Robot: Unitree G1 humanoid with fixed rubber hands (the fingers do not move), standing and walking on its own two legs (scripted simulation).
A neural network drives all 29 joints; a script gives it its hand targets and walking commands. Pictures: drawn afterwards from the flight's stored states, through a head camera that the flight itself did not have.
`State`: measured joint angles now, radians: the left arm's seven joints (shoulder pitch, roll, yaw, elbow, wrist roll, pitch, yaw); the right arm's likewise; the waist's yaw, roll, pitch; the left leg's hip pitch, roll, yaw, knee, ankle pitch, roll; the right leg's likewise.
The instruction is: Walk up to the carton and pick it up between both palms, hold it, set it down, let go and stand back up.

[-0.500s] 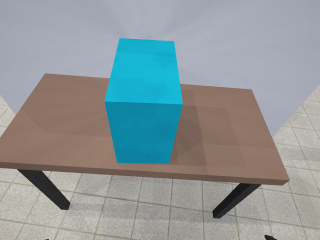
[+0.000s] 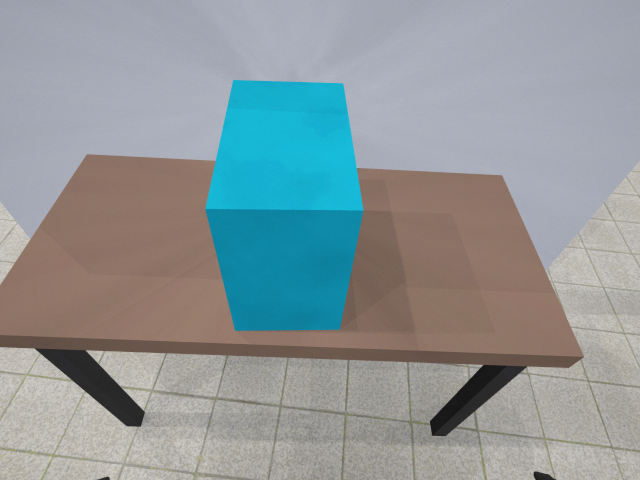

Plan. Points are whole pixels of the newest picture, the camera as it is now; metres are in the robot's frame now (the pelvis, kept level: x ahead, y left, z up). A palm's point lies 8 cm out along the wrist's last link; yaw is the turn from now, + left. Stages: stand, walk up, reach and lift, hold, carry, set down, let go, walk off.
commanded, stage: walk up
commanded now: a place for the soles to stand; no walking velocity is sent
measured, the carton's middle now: (288, 209) +0.51 +0.05 +0.02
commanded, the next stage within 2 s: none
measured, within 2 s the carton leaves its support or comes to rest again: neither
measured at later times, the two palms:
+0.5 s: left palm out of the picture +0.10 +0.29 -0.11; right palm out of the picture +0.09 -0.32 -0.10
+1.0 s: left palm out of the picture +0.12 +0.28 -0.11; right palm out of the picture +0.09 -0.33 -0.10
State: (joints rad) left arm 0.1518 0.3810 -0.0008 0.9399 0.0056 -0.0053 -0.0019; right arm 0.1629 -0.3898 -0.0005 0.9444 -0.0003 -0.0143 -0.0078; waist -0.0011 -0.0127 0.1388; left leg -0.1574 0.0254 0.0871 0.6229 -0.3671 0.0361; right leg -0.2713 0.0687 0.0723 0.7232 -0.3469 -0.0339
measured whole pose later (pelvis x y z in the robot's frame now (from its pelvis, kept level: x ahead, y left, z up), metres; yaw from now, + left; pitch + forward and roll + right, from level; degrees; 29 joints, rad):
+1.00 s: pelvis +0.02 -0.02 +0.00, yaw -2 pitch -4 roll +0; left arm 0.15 0.38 0.00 0.95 0.01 -0.01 0.00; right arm 0.16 -0.41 0.00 0.93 0.00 -0.02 -0.01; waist 0.00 0.00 0.14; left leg -0.19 0.03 0.12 0.72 -0.55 0.02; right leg -0.27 0.07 0.07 0.61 -0.27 -0.04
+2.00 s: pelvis +0.05 -0.02 +0.00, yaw -3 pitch -5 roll +1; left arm 0.14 0.41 0.00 0.97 0.01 -0.02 -0.01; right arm 0.16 -0.40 0.00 0.94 0.00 -0.03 0.00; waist 0.00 -0.02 0.13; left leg -0.16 0.03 0.13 0.69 -0.44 0.02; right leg -0.26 0.06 0.06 0.62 -0.26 -0.04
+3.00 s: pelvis +0.08 -0.01 +0.00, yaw -4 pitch -5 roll +0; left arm 0.15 0.41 0.00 0.97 0.01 -0.01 -0.01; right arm 0.16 -0.37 0.00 0.95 0.00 -0.04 0.00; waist 0.00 -0.04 0.13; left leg -0.15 0.02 0.12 0.60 -0.36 0.04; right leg -0.26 0.05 0.08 0.78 -0.41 -0.04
